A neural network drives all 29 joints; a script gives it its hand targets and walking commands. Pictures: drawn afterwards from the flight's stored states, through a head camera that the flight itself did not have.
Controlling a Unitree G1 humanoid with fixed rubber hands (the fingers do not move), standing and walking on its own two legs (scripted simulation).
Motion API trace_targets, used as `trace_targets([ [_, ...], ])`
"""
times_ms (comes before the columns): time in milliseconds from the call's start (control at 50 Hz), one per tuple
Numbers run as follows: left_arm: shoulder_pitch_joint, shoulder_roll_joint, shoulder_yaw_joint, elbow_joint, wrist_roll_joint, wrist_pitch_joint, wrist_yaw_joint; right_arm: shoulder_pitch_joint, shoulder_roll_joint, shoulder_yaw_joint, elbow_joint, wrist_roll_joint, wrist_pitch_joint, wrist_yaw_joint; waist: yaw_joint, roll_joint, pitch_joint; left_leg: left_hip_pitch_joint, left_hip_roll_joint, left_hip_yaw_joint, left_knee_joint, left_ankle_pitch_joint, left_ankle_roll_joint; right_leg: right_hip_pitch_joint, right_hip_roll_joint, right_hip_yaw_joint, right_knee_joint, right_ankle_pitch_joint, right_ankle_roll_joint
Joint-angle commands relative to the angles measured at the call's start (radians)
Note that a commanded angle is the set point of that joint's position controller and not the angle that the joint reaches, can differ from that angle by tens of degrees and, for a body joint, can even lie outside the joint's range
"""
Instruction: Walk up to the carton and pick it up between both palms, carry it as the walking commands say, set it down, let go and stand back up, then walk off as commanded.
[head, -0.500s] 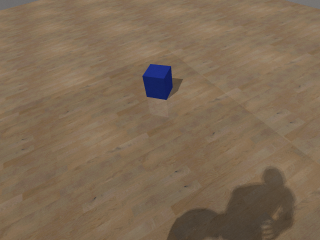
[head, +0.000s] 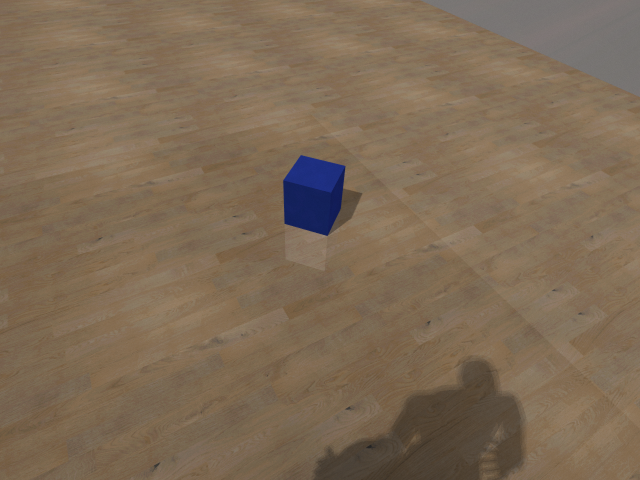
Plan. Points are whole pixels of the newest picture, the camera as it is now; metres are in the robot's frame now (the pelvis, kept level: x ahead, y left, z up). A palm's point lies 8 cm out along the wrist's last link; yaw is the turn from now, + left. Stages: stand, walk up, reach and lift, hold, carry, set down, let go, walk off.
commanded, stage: walk up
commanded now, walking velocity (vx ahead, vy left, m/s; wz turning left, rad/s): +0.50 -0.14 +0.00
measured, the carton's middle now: (314, 195) +1.41 +0.07 -0.65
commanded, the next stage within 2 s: none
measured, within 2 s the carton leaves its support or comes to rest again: neither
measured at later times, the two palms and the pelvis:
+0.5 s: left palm (236, 400) +0.28 +0.16 -0.14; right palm out of the picture +0.19 -0.31 -0.16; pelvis +0.22 -0.08 -0.02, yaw +0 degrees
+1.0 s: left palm (208, 345) +0.38 +0.22 -0.15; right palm (467, 308) +0.48 -0.25 -0.15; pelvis +0.43 -0.01 -0.01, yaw +0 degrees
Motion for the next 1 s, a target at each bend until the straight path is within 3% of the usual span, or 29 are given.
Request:
trace_targets([
  [0,0.041,-0.006,0.056,0.007,0.033,0.045,-0.034,0.092,-0.155,-0.057,-0.01,0.015,-0.023,-0.019,-0.004,0.147,0.126,-0.006,0.234,-0.27,-0.42,-0.323,0.024,-0.19,-0.04,0.056,-0.019,0.245,0.008],
  [40,-0.008,-0.003,0.052,0.013,0.035,0.05,-0.039,0.116,-0.157,-0.054,-0.017,0.018,-0.025,-0.021,-0.019,0.168,0.099,0.049,0.223,-0.243,-0.419,-0.304,0.016,-0.224,-0.03,0.047,-0.042,0.303,0.024],
  [60,-0.054,0.004,0.057,0.002,0.037,0.053,-0.042,0.137,-0.161,-0.056,-0.021,0.018,-0.023,-0.024,-0.029,0.143,0.088,0.09,0.23,-0.246,-0.414,-0.295,0.012,-0.256,-0.03,0.053,-0.048,0.315,0.029],
  [140,-0.161,0.0,0.062,-0.037,0.042,0.047,-0.043,0.225,-0.161,-0.056,-0.01,0.024,-0.027,-0.035,-0.07,0.087,0.056,0.259,0.266,-0.254,-0.376,-0.148,0.054,-0.36,-0.03,0.064,-0.12,0.334,0.037],
  [220,-0.235,-0.022,0.048,-0.076,0.038,0.034,-0.042,0.275,-0.158,-0.063,0.004,0.019,-0.026,-0.043,-0.099,0.13,0.06,0.355,0.271,-0.213,-0.338,0.031,0.08,-0.368,-0.024,0.055,-0.292,0.294,0.048],
  [260,-0.287,-0.019,0.039,-0.105,0.032,0.021,-0.045,0.254,-0.162,-0.066,-0.001,0.013,-0.024,-0.043,-0.109,0.126,0.064,0.361,0.258,-0.164,-0.329,0.058,0.093,-0.319,-0.012,0.029,-0.441,0.258,0.052],
  [280,-0.291,-0.024,0.03,-0.116,0.028,0.01,-0.044,0.248,-0.162,-0.066,0.004,0.01,-0.023,-0.044,-0.111,0.169,0.055,0.362,0.231,-0.12,-0.306,0.113,0.092,-0.272,0.006,0.005,-0.527,0.232,0.046],
  [300,-0.277,-0.03,0.029,-0.124,0.027,-0.003,-0.045,0.226,-0.151,-0.061,0.012,0.014,-0.019,-0.042,-0.099,0.228,0.013,0.337,0.19,-0.06,-0.287,0.139,0.085,-0.173,0.015,-0.013,-0.605,0.225,0.036],
  [320,-0.234,-0.023,0.031,-0.111,0.028,-0.012,-0.043,0.223,-0.148,-0.058,0.022,0.016,-0.014,-0.042,-0.089,0.264,-0.024,0.318,0.158,-0.047,-0.252,0.166,0.079,-0.084,0.024,-0.028,-0.631,0.202,0.037],
  [340,-0.209,-0.013,0.035,-0.098,0.026,-0.021,-0.037,0.243,-0.149,-0.058,0.04,0.016,-0.01,-0.042,-0.083,0.234,-0.043,0.32,0.155,-0.051,-0.209,0.222,0.079,-0.042,0.04,-0.061,-0.66,0.191,0.03],
  [380,-0.053,0.03,0.058,-0.035,0.026,-0.038,-0.024,0.244,-0.136,-0.056,0.054,0.021,-0.013,-0.04,0.001,0.086,-0.157,0.22,0.115,-0.019,-0.006,0.261,0.055,0.235,0.047,-0.074,-0.744,0.26,0.005],
  [400,0.133,0.083,0.083,0.03,0.03,-0.046,-0.011,0.203,-0.129,-0.051,0.029,0.016,-0.015,-0.034,0.079,-0.027,-0.277,0.065,0.083,-0.019,0.208,0.126,0.032,0.482,-0.019,0.01,-0.718,0.285,-0.021],
  [420,0.278,0.185,0.126,0.073,0.039,-0.047,0.001,0.178,-0.092,-0.037,-0.027,0.014,-0.02,-0.031,0.145,-0.354,-0.361,-0.204,-0.025,-0.006,0.478,-0.271,-0.013,0.675,-0.265,0.36,-0.791,0.288,-0.059],
  [440,0.357,0.251,0.124,0.085,0.046,-0.04,0.006,0.173,-0.094,-0.033,-0.06,0.02,-0.012,-0.032,0.151,-0.369,-0.335,-0.342,-0.049,-0.069,0.626,-0.422,-0.015,0.726,-0.385,0.62,-0.878,0.192,-0.104],
  [460,0.316,0.239,0.106,0.083,0.043,-0.035,0.017,0.124,-0.121,-0.048,-0.064,0.005,0.005,-0.024,0.097,-0.189,-0.224,-0.368,-0.007,-0.148,0.72,-0.316,-0.02,0.598,-0.404,0.668,-0.923,0.171,-0.126],
  [480,0.21,0.186,0.099,0.059,0.034,-0.036,0.019,0.122,-0.118,-0.056,-0.038,0.009,0.014,-0.016,0.044,-0.137,-0.142,-0.353,0.025,-0.165,0.74,-0.226,-0.028,0.453,-0.358,0.544,-0.909,0.196,-0.106],
  [500,0.125,0.158,0.098,0.033,0.03,-0.037,0.014,0.138,-0.119,-0.054,-0.016,0.008,0.017,-0.012,0.02,-0.111,-0.092,-0.322,0.052,-0.151,0.706,-0.174,-0.034,0.366,-0.307,0.432,-0.916,0.166,-0.075],
  [540,0.07,0.078,0.089,0.011,0.026,-0.041,0.013,0.104,-0.079,-0.048,-0.011,-0.006,0.03,-0.001,0.01,-0.129,-0.009,-0.273,0.063,-0.116,0.651,-0.075,-0.047,0.249,-0.21,0.278,-0.962,0.124,-0.032],
  [600,0.112,0.071,0.082,0.005,0.027,-0.048,0.011,0.083,-0.062,-0.044,-0.004,-0.006,0.056,0.016,0.012,-0.177,0.032,-0.293,0.059,-0.068,0.58,0.046,-0.067,0.193,-0.187,0.193,-0.999,0.126,-0.033],
  [620,0.123,0.073,0.086,-0.003,0.027,-0.049,0.01,0.051,-0.066,-0.042,-0.01,-0.006,0.06,0.022,0.016,-0.176,0.032,-0.312,0.066,-0.054,0.56,0.061,-0.075,0.199,-0.19,0.17,-1.006,0.103,-0.052],
  [700,0.167,0.082,0.09,-0.021,0.023,-0.045,0.013,-0.047,-0.067,-0.035,-0.033,-0.004,0.063,0.037,0.039,-0.157,0.064,-0.402,0.072,-0.044,0.453,0.1,-0.095,0.245,-0.217,0.155,-1.035,0.058,-0.083],
  [740,0.177,0.08,0.095,-0.02,0.026,-0.043,0.019,-0.104,-0.047,-0.021,-0.042,-0.003,0.059,0.042,0.053,-0.144,0.057,-0.4,0.068,-0.043,0.356,0.096,-0.095,0.284,-0.22,0.137,-1.027,0.093,-0.096],
  [820,0.18,0.106,0.105,-0.012,0.026,-0.034,0.024,-0.161,-0.044,-0.002,-0.062,0.005,0.036,0.042,0.064,-0.147,0.028,-0.293,0.046,-0.009,0.142,0.017,-0.084,0.337,-0.218,0.095,-0.97,0.143,-0.115],
  [880,0.137,0.133,0.111,-0.017,0.023,-0.026,0.03,-0.1,-0.047,0.001,-0.048,0.008,0.016,0.035,0.025,-0.174,-0.048,-0.16,0.015,0.021,-0.006,0.001,-0.07,0.348,-0.222,0.074,-0.854,0.253,-0.105],
  [900,0.117,0.133,0.11,-0.016,0.017,-0.023,0.029,-0.032,-0.06,-0.006,-0.025,0.008,0.006,0.027,-0.007,-0.151,-0.095,-0.055,-0.007,0.054,-0.072,0.027,-0.059,0.339,-0.193,0.036,-0.759,0.326,-0.085],
  [920,0.101,0.118,0.106,-0.015,0.015,-0.024,0.027,0.113,-0.099,-0.025,0.027,0.007,-0.008,0.014,-0.05,-0.054,-0.197,0.12,-0.036,0.055,-0.093,-0.002,-0.038,0.312,-0.135,-0.002,-0.568,0.378,-0.066],
  [940,0.118,0.079,0.094,-0.031,0.012,-0.026,0.021,0.253,-0.19,-0.061,0.053,-0.005,-0.023,-0.001,-0.104,0.129,-0.302,0.334,0.119,-0.153,-0.141,-0.046,0.002,0.143,-0.072,-0.026,-0.31,0.261,-0.028],
  [960,0.091,0.012,0.069,-0.082,0.02,-0.029,0.005,0.345,-0.306,-0.09,0.079,-0.004,-0.027,-0.015,-0.135,0.367,-0.315,0.526,0.336,-0.497,-0.239,-0.024,0.055,-0.175,0.072,-0.016,-0.095,-0.104,-0.005],
  [980,0.068,-0.004,0.068,-0.073,0.034,-0.022,0.001,0.383,-0.319,-0.087,0.099,0.0,-0.03,-0.019,-0.114,0.256,-0.232,0.489,0.403,-0.622,-0.283,-0.116,0.082,-0.273,0.054,0.046,0.046,-0.174,-0.018],
])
